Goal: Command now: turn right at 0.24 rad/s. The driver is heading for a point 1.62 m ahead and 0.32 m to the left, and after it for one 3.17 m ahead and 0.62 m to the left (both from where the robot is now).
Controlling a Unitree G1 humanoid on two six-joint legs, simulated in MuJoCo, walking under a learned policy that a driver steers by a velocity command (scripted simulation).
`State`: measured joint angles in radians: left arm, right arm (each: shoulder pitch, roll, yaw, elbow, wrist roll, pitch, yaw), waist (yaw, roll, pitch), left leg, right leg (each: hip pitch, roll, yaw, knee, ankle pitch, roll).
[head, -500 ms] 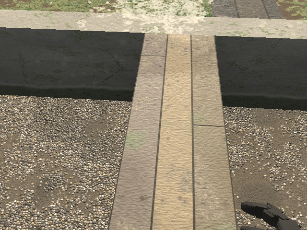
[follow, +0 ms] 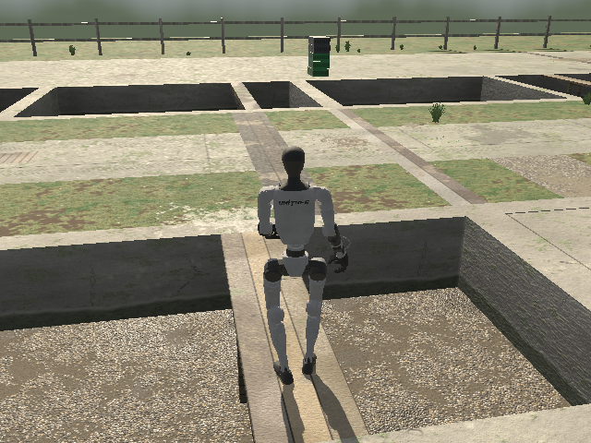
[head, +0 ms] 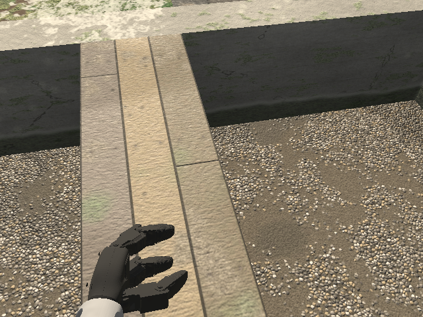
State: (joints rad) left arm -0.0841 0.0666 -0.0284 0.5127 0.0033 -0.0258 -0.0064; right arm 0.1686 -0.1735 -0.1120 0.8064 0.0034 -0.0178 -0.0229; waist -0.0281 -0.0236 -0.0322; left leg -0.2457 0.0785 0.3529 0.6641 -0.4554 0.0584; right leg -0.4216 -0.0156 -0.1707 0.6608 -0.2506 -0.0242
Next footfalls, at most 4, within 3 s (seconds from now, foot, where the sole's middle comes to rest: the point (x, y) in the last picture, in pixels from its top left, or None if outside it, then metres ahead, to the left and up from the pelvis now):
0.32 left None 0.04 0.09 -0.76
1.88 left None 0.14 0.17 -0.76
2.24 right None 0.36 0.05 -0.76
2.58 left None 0.30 0.20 -0.76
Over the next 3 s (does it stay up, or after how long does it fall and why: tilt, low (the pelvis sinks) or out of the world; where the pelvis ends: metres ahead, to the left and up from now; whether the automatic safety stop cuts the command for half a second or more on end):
stays up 0.31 0.13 0.02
